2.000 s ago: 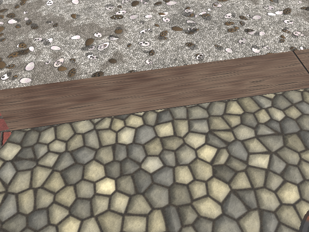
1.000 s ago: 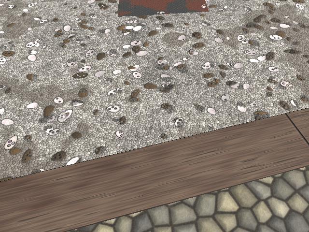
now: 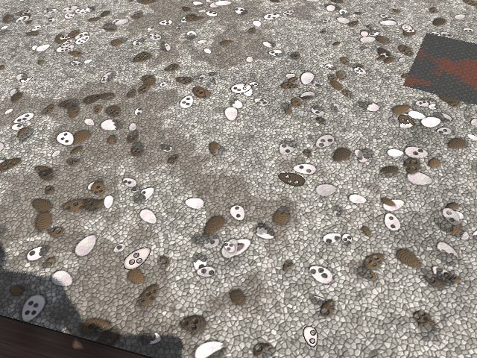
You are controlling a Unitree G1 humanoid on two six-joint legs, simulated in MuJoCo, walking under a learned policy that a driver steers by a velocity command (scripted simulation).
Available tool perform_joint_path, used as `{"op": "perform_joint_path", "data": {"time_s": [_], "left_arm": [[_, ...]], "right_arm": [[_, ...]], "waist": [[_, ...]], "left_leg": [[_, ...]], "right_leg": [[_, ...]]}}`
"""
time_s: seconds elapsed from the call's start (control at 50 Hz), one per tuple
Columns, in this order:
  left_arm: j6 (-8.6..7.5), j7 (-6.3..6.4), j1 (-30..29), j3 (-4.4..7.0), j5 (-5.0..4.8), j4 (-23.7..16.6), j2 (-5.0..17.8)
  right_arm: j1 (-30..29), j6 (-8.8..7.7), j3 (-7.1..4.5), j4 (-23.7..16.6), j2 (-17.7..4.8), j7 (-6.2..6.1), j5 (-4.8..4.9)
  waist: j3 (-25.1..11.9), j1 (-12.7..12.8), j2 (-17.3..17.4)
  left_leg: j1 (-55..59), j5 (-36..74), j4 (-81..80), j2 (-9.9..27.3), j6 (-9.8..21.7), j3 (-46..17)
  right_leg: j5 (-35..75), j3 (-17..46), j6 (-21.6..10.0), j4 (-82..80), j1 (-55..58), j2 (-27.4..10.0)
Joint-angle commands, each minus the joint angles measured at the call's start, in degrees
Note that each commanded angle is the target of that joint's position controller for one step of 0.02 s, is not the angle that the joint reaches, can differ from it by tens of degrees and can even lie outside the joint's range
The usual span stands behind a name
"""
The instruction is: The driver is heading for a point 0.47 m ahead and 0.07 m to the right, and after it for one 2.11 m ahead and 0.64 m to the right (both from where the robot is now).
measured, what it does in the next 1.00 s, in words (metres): walks ahead, turning right: left foot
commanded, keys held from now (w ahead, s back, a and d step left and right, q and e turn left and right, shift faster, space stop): w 0.32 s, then w+e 0.22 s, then e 0.46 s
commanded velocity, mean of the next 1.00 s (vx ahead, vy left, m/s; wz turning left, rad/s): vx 0.37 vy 0.00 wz -0.22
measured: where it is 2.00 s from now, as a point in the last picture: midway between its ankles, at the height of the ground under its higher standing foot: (246, 355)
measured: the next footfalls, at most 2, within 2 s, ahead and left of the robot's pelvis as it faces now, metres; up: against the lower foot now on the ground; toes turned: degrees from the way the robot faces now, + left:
left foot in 0.34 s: +0.31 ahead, +0.13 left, +0.00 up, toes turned +4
right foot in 1.02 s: +0.58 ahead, -0.12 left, -0.14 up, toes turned -23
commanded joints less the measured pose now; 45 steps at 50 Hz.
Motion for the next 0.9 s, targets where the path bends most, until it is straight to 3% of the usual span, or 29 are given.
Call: {"op": "perform_joint_path", "data": {"time_s": [0.02, 0.08, 0.16, 0.24, 0.3, 0.32, 0.34, 0.36, 0.38, 0.4, 0.42, 0.44, 0.46, 0.48, 0.54, 0.58, 0.6, 0.64, 0.66, 0.7, 0.74, 0.76, 0.78, 0.82, 0.86, 0.9], "left_arm": [[-2.15, -0.44, 4.19, 1.47, -0.77, -0.47, 6.11], [-2.37, -0.54, 6.27, 1.70, -1.26, 1.17, 6.67], [-1.74, -0.74, 8.85, 1.77, -1.68, 2.76, 6.92], [-0.96, -0.48, 11.80, 1.93, -1.38, 4.25, 8.59], [-0.07, -0.06, 11.62, 2.11, -0.88, 4.92, 9.48], [0.28, 0.08, 11.07, 2.10, -1.00, 5.05, 9.49], [0.51, 0.06, 11.84, 1.52, -1.05, 5.10, 7.83], [0.32, -0.20, 12.66, 0.36, -1.89, 2.38, 4.33], [0.50, 0.02, 18.36, 0.44, -2.15, 2.92, 3.11], [1.02, 0.49, 14.53, 2.16, -1.03, 4.11, 8.76], [0.95, 0.18, 11.80, 2.28, -1.42, 3.60, 8.07], [1.29, 0.05, 11.15, 2.01, -1.74, 4.12, 6.46], [2.14, -0.28, 10.48, 2.03, -0.92, 4.13, 5.75], [2.95, -0.56, 10.95, 2.04, -0.51, 4.46, 5.22], [4.91, -1.68, 8.48, 2.51, -0.15, 3.73, 4.88], [5.32, -1.88, 7.07, 2.37, 0.11, 3.00, 3.88], [5.60, -1.82, 6.84, 2.62, 0.46, 2.96, 4.33], [6.10, -1.53, 5.06, 2.97, 0.61, 2.10, 4.67], [5.88, -1.53, 3.03, 3.29, -0.11, 1.35, 4.63], [5.60, -1.66, -2.79, 3.70, 0.65, -0.53, 4.66], [5.50, -1.73, -3.97, 3.94, 0.91, -1.09, 4.70], [5.46, -1.77, -6.16, 4.00, 0.60, -2.42, 4.92], [5.44, -1.69, -7.99, 4.03, 0.75, -2.76, 5.10], [5.29, -2.50, -10.47, 3.67, 1.02, -3.60, 3.95], [5.03, -3.76, -14.24, 3.17, 0.46, -4.62, 2.90], [5.37, -4.65, -14.94, 2.89, 0.12, -4.34, 2.32]], "right_arm": [[3.47, 0.56, -0.42, -2.73, -3.01, 0.49, -0.34], [-3.40, 0.84, 0.25, -5.06, -2.21, 0.64, -0.53], [-12.36, 0.16, 1.91, -7.44, 0.30, 1.29, 0.20], [-17.66, -0.42, 1.82, -9.35, -0.94, 1.45, 0.37], [-14.49, -0.91, 1.46, -8.56, -2.02, 1.02, 0.06], [-9.52, -1.27, 1.10, -6.74, -2.42, 0.70, -0.29], [-1.08, -1.99, 0.25, -3.88, -4.40, 0.15, -1.11], [7.83, -2.45, -1.15, -2.91, -9.73, -0.55, -2.24], [8.72, -1.51, -2.17, -2.58, -12.36, -0.66, -0.50], [5.02, -1.01, -1.17, -2.91, -8.10, -0.52, 0.76], [0.81, -1.19, -0.34, -3.48, -5.20, -0.37, 0.74], [-1.52, -1.59, 0.30, -3.61, -2.72, -0.19, 0.56], [-2.46, -2.21, 0.46, -2.84, -1.67, -0.25, 0.90], [-2.80, -2.76, 0.40, -2.41, -1.63, -0.38, 0.96], [-0.92, -3.70, -0.33, -0.72, -3.27, -1.18, 1.19], [0.15, -3.52, -0.63, 0.24, -3.78, -1.64, 1.02], [0.57, -3.89, -0.89, 0.42, -4.55, -1.75, 0.19], [1.77, -3.85, -0.62, 0.98, -3.80, -2.12, 0.67], [2.01, -3.86, -0.22, 1.16, -3.07, -2.18, 0.66], [5.59, -4.41, -0.14, 3.07, -2.74, -2.78, 1.27], [6.99, -4.52, -0.40, 3.81, -3.49, -3.00, 0.82], [5.92, -4.60, -0.63, 3.96, -3.87, -3.08, 0.76], [6.22, -4.71, -0.59, 3.99, -3.75, -3.29, 0.47], [6.76, -4.48, -0.33, 4.02, -2.79, -3.60, 0.13], [7.79, -4.56, -0.37, 4.31, -2.49, -4.18, 0.03], [7.67, -3.95, -0.40, 4.38, -2.32, -5.05, 0.18]], "waist": [[-1.22, -0.59, -8.31], [0.68, 0.03, -7.61], [1.37, 2.30, -7.59], [2.17, 3.84, -7.65], [1.11, 1.79, -7.82], [-0.61, -0.63, -6.56], [-5.22, -3.75, -3.14], [-13.66, -6.58, 5.76], [-17.53, -4.46, 14.10], [-10.13, -3.80, 5.62], [-5.09, -2.18, 3.62], [-3.03, -0.81, 2.58], [-1.13, 0.33, 2.55], [-0.34, 1.10, 3.64], [0.23, 1.65, 1.65], [0.49, 2.13, -0.07], [-0.55, 1.99, 0.37], [-0.89, 1.87, 0.71], [1.06, 2.03, 0.92], [2.95, 0.05, 2.27], [3.30, -0.43, 2.77], [4.53, 0.28, 2.24], [4.17, -0.58, 1.59], [3.91, -1.73, -0.16], [4.99, -3.58, -0.23], [6.15, -3.88, -0.65]], "left_leg": [[-8.82, 2.16, -1.51, 3.22, -0.93, -2.03], [-13.32, 8.27, -9.17, 5.84, -2.29, 0.18], [-9.03, 16.94, -23.23, 7.19, -3.12, 5.43], [-6.09, 16.39, -30.73, 6.14, -1.88, 7.07], [-0.25, 11.07, -34.00, 4.85, 0.18, 6.99], [6.59, 10.95, -37.27, 3.35, 1.19, 7.70], [18.61, 10.99, -39.15, 4.58, 2.96, 5.19], [34.20, 4.56, -41.92, 19.05, 7.01, -11.71], [39.43, 1.30, -48.01, 27.89, 12.03, -30.13], [33.31, 1.60, -48.68, 25.35, 10.59, -25.46], [26.52, 8.28, -50.14, 23.39, 9.41, -17.49], [22.09, 13.56, -52.11, 21.29, 7.59, -11.52], [18.70, 14.87, -53.91, 19.57, 5.90, -7.35], [16.97, 16.15, -55.29, 18.64, 5.06, -5.01], [18.36, 25.47, -56.66, 18.06, 5.20, 0.34], [18.99, 39.25, -54.57, 18.45, 5.96, 4.40], [19.87, 45.06, -51.91, 19.03, 6.86, 6.44], [19.93, 49.99, -49.11, 19.50, 7.14, 9.00], [19.51, 43.99, -49.05, 17.08, 6.51, 10.56], [24.81, 39.06, -47.45, 18.57, 5.16, 9.55], [27.96, 40.17, -45.23, 19.89, 5.37, 9.80], [25.02, 34.52, -44.52, 19.15, 4.66, 11.20], [24.87, 31.55, -42.68, 19.01, 4.00, 11.99], [23.43, 24.77, -38.09, 18.26, 2.82, 14.00], [20.80, 17.24, -34.11, 17.90, 1.87, 14.88], [17.85, 14.33, -29.21, 18.18, 1.33, 15.18]], "right_leg": [[9.27, 16.89, -8.70, -14.74, 7.21, -14.93], [10.86, 12.85, -9.32, -17.78, 8.11, -14.59], [14.89, 6.94, -7.94, -18.01, 7.10, -11.88], [18.12, 6.82, -6.93, -16.27, 11.28, -13.53], [23.43, 6.62, -5.97, -11.66, 14.99, -15.10], [28.91, 5.13, -5.12, -5.78, 14.63, -14.01], [28.56, 3.38, -3.92, 5.52, 10.37, -11.28], [10.52, 0.00, -1.84, 23.93, -2.49, -6.53], [-20.42, 0.57, -1.11, 38.19, -15.70, 1.37], [-17.65, 5.88, -1.96, 41.89, -19.77, -1.65], [-12.82, 6.81, -2.16, 41.07, -18.44, -3.64], [-9.67, 6.91, -1.86, 38.58, -15.93, -5.43], [-8.18, 7.30, -1.37, 35.75, -13.84, -6.60], [-6.91, 7.05, -0.65, 34.79, -12.41, -6.82], [-2.64, 5.95, 0.29, 34.75, -15.19, -6.29], [-0.20, 5.56, 1.33, 34.96, -17.50, -6.19], [3.57, 4.54, 1.17, 37.40, -18.39, -5.99], [6.58, 3.79, 0.83, 38.33, -20.18, -5.98], [10.23, 2.51, 0.77, 34.47, -22.23, -5.55], [13.85, 4.12, 0.31, 31.06, -28.81, -5.97], [14.56, 4.32, 0.00, 29.25, -31.83, -6.14], [19.13, 3.96, 0.30, 23.80, -30.17, -6.39], [22.93, 2.95, 0.48, 21.58, -29.04, -5.80], [29.97, 1.68, 0.61, 13.90, -25.74, -5.54], [36.10, -0.49, 0.93, 5.98, -21.14, -5.16], [37.43, -1.45, 0.96, 1.52, -16.54, -5.03]]}}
